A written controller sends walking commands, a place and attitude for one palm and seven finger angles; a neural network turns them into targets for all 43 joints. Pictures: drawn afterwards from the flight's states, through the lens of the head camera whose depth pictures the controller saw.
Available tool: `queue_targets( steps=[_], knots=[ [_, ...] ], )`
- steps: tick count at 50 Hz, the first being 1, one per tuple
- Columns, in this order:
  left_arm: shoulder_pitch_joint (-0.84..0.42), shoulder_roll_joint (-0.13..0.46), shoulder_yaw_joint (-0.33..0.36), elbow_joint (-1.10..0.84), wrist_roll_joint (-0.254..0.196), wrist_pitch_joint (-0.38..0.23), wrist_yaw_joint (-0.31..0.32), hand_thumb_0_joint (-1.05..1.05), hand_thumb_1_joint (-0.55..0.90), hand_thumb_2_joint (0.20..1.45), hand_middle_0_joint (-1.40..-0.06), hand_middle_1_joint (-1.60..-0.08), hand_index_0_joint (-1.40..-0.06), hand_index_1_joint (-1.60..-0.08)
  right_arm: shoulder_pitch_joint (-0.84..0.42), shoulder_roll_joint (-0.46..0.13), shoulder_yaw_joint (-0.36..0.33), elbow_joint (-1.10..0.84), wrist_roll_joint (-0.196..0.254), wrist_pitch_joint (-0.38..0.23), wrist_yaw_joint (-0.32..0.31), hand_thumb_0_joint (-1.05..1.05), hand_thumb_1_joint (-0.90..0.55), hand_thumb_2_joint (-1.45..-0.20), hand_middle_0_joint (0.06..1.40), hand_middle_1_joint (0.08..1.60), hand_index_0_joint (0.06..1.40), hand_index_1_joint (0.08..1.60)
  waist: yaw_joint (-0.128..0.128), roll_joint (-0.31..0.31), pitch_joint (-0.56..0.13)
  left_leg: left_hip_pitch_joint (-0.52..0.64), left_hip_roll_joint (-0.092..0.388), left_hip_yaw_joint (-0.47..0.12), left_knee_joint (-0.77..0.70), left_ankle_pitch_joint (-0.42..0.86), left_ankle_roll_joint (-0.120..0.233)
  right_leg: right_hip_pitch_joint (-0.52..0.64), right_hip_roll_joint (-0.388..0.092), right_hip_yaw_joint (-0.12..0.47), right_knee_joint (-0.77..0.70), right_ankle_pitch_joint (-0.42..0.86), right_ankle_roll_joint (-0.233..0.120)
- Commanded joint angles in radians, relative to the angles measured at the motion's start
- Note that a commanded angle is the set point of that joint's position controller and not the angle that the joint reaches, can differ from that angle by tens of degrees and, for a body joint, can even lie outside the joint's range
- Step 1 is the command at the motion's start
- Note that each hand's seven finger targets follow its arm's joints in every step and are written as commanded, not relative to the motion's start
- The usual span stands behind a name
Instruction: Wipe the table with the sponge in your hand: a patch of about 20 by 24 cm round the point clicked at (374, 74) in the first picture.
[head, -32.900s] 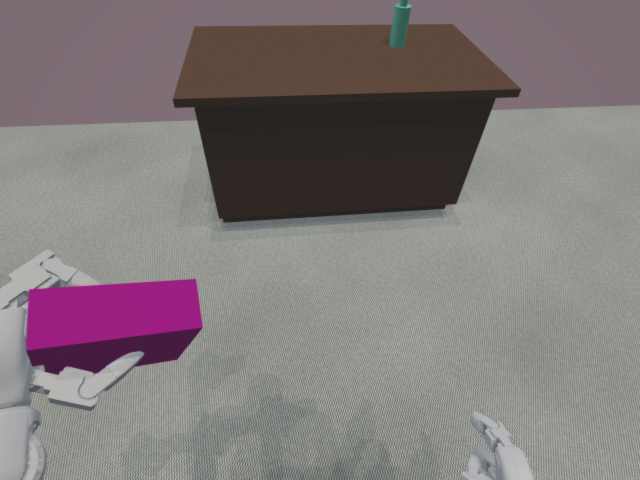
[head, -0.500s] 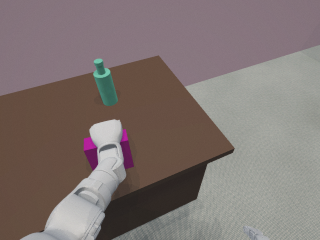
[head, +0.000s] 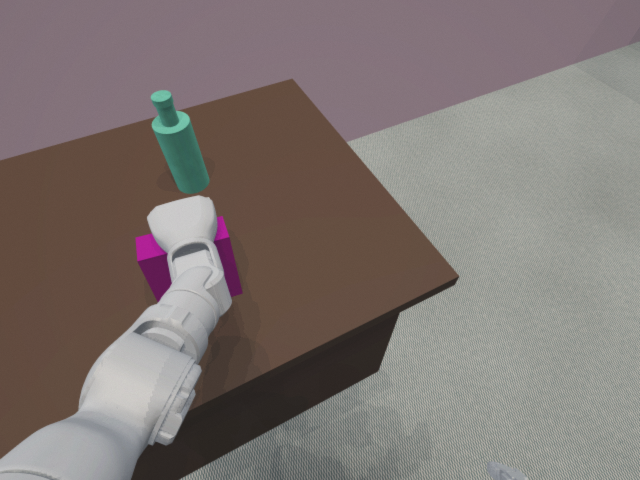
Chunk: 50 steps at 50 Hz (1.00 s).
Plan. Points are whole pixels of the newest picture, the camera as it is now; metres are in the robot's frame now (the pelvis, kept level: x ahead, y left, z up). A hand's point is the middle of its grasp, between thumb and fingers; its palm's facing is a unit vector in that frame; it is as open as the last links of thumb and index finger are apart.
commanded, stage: wipe forward along the third lane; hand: left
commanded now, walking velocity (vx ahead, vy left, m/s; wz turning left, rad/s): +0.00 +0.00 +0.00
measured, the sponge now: (196, 277) +0.42 +0.19 -0.04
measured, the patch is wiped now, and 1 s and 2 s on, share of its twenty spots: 0.90 1.00 1.00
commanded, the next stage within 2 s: wipe back along the third lane in 0.42 s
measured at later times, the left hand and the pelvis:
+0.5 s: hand (185, 227) +0.48 +0.20 +0.01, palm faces -0.11 -0.01 -0.99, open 9.3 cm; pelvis +0.01 +0.02 +0.00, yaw -1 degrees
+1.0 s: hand (182, 233) +0.46 +0.20 +0.01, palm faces -0.06 -0.01 -1.00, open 9.3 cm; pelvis +0.03 +0.04 +0.00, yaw -1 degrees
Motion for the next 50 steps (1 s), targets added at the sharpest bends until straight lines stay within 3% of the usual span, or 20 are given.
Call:
queue_targets(
  steps=[1, 2, 4, 7, 9, 14, 16, 17, 20, 21, 26, 28, 31, 32, 35, 38, 42, 43, 44, 50],
  knots=[
    [-0.311, 0.189, 0.024, -0.062, 0.035, 0.008, 0.029, 0.0, 0.1, 1.3, -1.2, -1.6, -1.2, -1.6, -0.001, -0.135, -0.041, -0.099, -0.002, -0.039, -0.003, 0.0, -0.9, -0.9, 0.2, 0.3, 0.2, 0.3, -0.027, -0.116, -0.304, 0.045, -0.014, 0.006, -0.051, 0.034, 0.039, 0.254, -0.05, 0.08, -0.105, 0.143, 0.045],
    [-0.294, 0.183, 0.02, -0.056, 0.036, 0.009, 0.026, 0.0, 0.1, 1.3, -1.2, -1.6, -1.2, -1.6, 0.005, -0.134, -0.04, -0.101, -0.001, -0.038, 0.001, 0.0, -0.9, -0.9, 0.2, 0.3, 0.2, 0.3, -0.02, -0.105, -0.304, 0.043, -0.016, 0.007, -0.053, 0.042, 0.038, 0.257, -0.049, 0.077, -0.103, 0.156, 0.043],
    [-0.318, 0.151, -0.004, -0.06, 0.035, 0.01, 0.023, 0.0, 0.1, 1.3, -1.2, -1.6, -1.2, -1.6, 0.009, -0.135, -0.043, -0.098, -0.001, -0.037, 0.006, 0.0, -0.9, -0.9, 0.2, 0.3, 0.2, 0.3, -0.037, -0.112, -0.292, 0.056, -0.011, 0.009, -0.05, 0.05, 0.039, 0.236, -0.047, 0.071, -0.106, 0.172, 0.044],
    [-0.312, 0.187, 0.03, -0.048, 0.034, 0.004, 0.025, 0.0, 0.1, 1.3, -1.2, -1.6, -1.2, -1.6, 0.027, -0.14, -0.046, -0.094, -0.003, -0.038, 0.011, 0.0, -0.9, -0.9, 0.2, 0.3, 0.2, 0.3, -0.027, -0.103, -0.316, 0.051, -0.012, 0.006, -0.043, 0.076, 0.04, 0.248, -0.045, 0.068, -0.091, 0.205, 0.041],
    [-0.331, 0.155, 0.005, -0.046, 0.034, 0.005, 0.026, 0.0, 0.1, 1.3, -1.2, -1.6, -1.2, -1.6, 0.029, -0.139, -0.046, -0.092, -0.004, -0.038, 0.016, 0.0, -0.9, -0.9, 0.2, 0.3, 0.2, 0.3, -0.042, -0.103, -0.296, 0.055, -0.01, 0.007, -0.044, 0.073, 0.041, 0.225, -0.043, 0.063, -0.097, 0.199, 0.041],
    [-0.378, 0.212, 0.034, -0.025, 0.051, 0.006, 0.037, 0.0, 0.1, 1.3, -1.2, -1.6, -1.2, -1.6, 0.048, -0.149, -0.047, -0.081, -0.008, -0.04, 0.018, 0.0, -0.9, -0.9, 0.2, 0.3, 0.2, 0.3, -0.052, -0.107, -0.312, 0.046, -0.006, 0.002, -0.033, 0.084, 0.042, 0.208, -0.04, 0.059, -0.079, 0.2, 0.039],
    [-0.396, 0.186, 0.021, -0.024, 0.049, 0.006, 0.037, 0.0, 0.1, 1.3, -1.2, -1.6, -1.2, -1.6, 0.059, -0.147, -0.05, -0.08, -0.01, -0.044, 0.022, 0.0, -0.9, -0.9, 0.2, 0.3, 0.2, 0.3, -0.055, -0.078, -0.32, 0.06, -0.004, 0.0, -0.028, 0.107, 0.042, 0.192, -0.037, 0.048, -0.068, 0.217, 0.036],
    [-0.38, 0.221, 0.049, -0.003, 0.056, 0.009, 0.038, 0.0, 0.1, 1.3, -1.2, -1.6, -1.2, -1.6, 0.061, -0.152, -0.051, -0.077, -0.012, -0.042, 0.024, 0.0, -0.9, -0.9, 0.2, 0.3, 0.2, 0.3, -0.051, -0.084, -0.316, 0.057, -0.002, -0.002, -0.022, 0.112, 0.041, 0.187, -0.036, 0.049, -0.066, 0.219, 0.034],
    [-0.429, 0.202, 0.033, -0.011, 0.051, 0.012, 0.035, 0.0, 0.1, 1.3, -1.2, -1.6, -1.2, -1.6, 0.06, -0.149, -0.05, -0.082, -0.011, -0.041, 0.027, 0.0, -0.9, -0.9, 0.2, 0.3, 0.2, 0.3, -0.062, -0.074, -0.333, 0.058, 0.0, -0.005, -0.021, 0.118, 0.042, 0.183, -0.035, 0.047, -0.06, 0.222, 0.034],
    [-0.415, 0.227, 0.048, 0.007, 0.053, 0.015, 0.036, 0.0, 0.1, 1.3, -1.2, -1.6, -1.2, -1.6, 0.072, -0.154, -0.049, -0.08, -0.013, -0.041, 0.028, 0.0, -0.9, -0.9, 0.2, 0.3, 0.2, 0.3, -0.055, -0.068, -0.332, 0.05, -0.002, -0.006, -0.019, 0.112, 0.04, 0.181, -0.033, 0.045, -0.058, 0.212, 0.034],
    [-0.496, 0.269, 0.054, 0.019, 0.059, 0.016, 0.033, 0.0, 0.1, 1.3, -1.2, -1.6, -1.2, -1.6, 0.082, -0.164, -0.045, -0.079, -0.014, -0.047, 0.023, 0.0, -0.9, -0.9, 0.2, 0.3, 0.2, 0.3, -0.078, -0.058, -0.326, 0.032, -0.001, -0.012, -0.017, 0.072, 0.044, 0.147, -0.031, 0.045, -0.059, 0.144, 0.037],
    [-0.413, 0.248, 0.055, 0.042, 0.058, 0.017, 0.029, 0.0, 0.1, 1.3, -1.2, -1.6, -1.2, -1.6, 0.089, -0.159, -0.046, -0.088, -0.015, -0.048, 0.031, 0.0, -0.9, -0.9, 0.2, 0.3, 0.2, 0.3, -0.055, -0.056, -0.356, 0.043, -0.002, -0.011, -0.014, 0.095, 0.041, 0.166, -0.028, 0.039, -0.052, 0.166, 0.032],
    [-0.391, 0.138, -0.002, 0.008, 0.046, 0.006, 0.016, 0.0, 0.1, 1.3, -1.2, -1.6, -1.2, -1.6, 0.093, -0.148, -0.055, -0.096, -0.014, -0.047, 0.041, 0.0, -0.9, -0.9, 0.2, 0.3, 0.2, 0.3, -0.053, -0.046, -0.381, 0.096, 0.007, -0.016, -0.011, 0.148, 0.039, 0.153, -0.019, 0.025, -0.042, 0.2, 0.028],
    [-0.341, 0.136, 0.013, 0.014, 0.036, 0.005, 0.016, 0.0, 0.1, 1.3, -1.2, -1.6, -1.2, -1.6, 0.093, -0.148, -0.058, -0.103, -0.012, -0.045, 0.047, 0.0, -0.9, -0.9, 0.2, 0.3, 0.2, 0.3, -0.035, -0.045, -0.377, 0.097, 0.005, -0.016, -0.016, 0.147, 0.038, 0.162, -0.017, 0.023, -0.049, 0.194, 0.026],
    [-0.307, 0.101, 0.011, -0.019, 0.008, 0.002, 0.022, 0.0, 0.1, 1.3, -1.2, -1.6, -1.2, -1.6, 0.073, -0.142, -0.061, -0.105, -0.009, -0.038, 0.054, 0.0, -0.9, -0.9, 0.2, 0.3, 0.2, 0.3, -0.025, -0.069, -0.384, 0.109, 0.008, -0.016, -0.025, 0.174, 0.036, 0.189, -0.019, 0.022, -0.053, 0.227, 0.024],
    [-0.256, 0.072, -0.012, -0.011, 0.001, 0.02, 0.03, 0.0, 0.1, 1.3, -1.2, -1.6, -1.2, -1.6, 0.06, -0.144, -0.06, -0.097, -0.007, -0.029, 0.058, 0.0, -0.9, -0.9, 0.2, 0.3, 0.2, 0.3, -0.017, -0.097, -0.329, 0.113, 0.008, -0.01, -0.046, 0.156, 0.035, 0.194, -0.018, 0.019, -0.073, 0.21, 0.026],
    [-0.236, 0.011, -0.048, -0.036, -0.011, 0.039, 0.032, 0.0, 0.1, 1.3, -1.2, -1.6, -1.2, -1.6, 0.03, -0.134, -0.06, -0.094, -0.003, -0.018, 0.067, 0.0, -0.9, -0.9, 0.2, 0.3, 0.2, 0.3, 0.001, -0.055, -0.3, 0.165, 0.011, -0.016, -0.07, 0.179, 0.03, 0.182, -0.014, 0.005, -0.084, 0.188, 0.015],
    [-0.23, -0.001, -0.054, -0.041, -0.015, 0.04, 0.032, 0.0, 0.1, 1.3, -1.2, -1.6, -1.2, -1.6, 0.025, -0.135, -0.062, -0.094, -0.005, -0.015, 0.068, 0.0, -0.9, -0.9, 0.2, 0.3, 0.2, 0.3, -0.003, -0.08, -0.305, 0.174, 0.012, -0.014, -0.07, 0.186, 0.031, 0.195, -0.014, 0.009, -0.089, 0.205, 0.016],
    [-0.194, 0.014, -0.038, -0.04, -0.015, 0.044, 0.031, 0.0, 0.1, 1.3, -1.2, -1.6, -1.2, -1.6, 0.019, -0.134, -0.061, -0.097, -0.004, -0.01, 0.069, 0.0, -0.9, -0.9, 0.2, 0.3, 0.2, 0.3, 0.014, -0.082, -0.308, 0.174, 0.011, -0.016, -0.076, 0.193, 0.028, 0.21, -0.015, 0.005, -0.087, 0.21, 0.013],
    [-0.104, -0.076, -0.08, -0.127, -0.036, 0.045, 0.025, 0.0, 0.1, 1.3, -1.2, -1.6, -1.2, -1.6, -0.041, -0.12, -0.066, -0.118, -0.004, 0.016, 0.076, 0.0, -0.9, -0.9, 0.2, 0.3, 0.2, 0.3, 0.039, -0.118, -0.326, 0.238, 0.013, -0.017, -0.081, 0.301, 0.025, 0.268, -0.018, 0.002, -0.087, 0.322, 0.004]
  ],
)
